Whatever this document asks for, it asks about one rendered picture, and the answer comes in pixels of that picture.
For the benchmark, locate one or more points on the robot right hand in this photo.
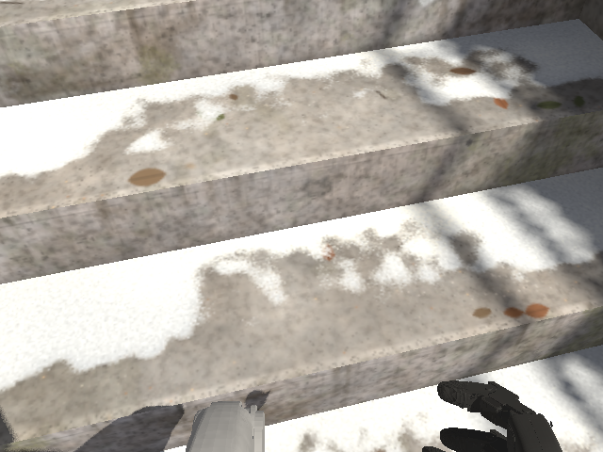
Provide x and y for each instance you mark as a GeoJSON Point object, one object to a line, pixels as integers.
{"type": "Point", "coordinates": [526, 430]}

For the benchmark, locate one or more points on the robot left thigh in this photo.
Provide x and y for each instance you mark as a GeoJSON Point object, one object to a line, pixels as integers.
{"type": "Point", "coordinates": [226, 426]}

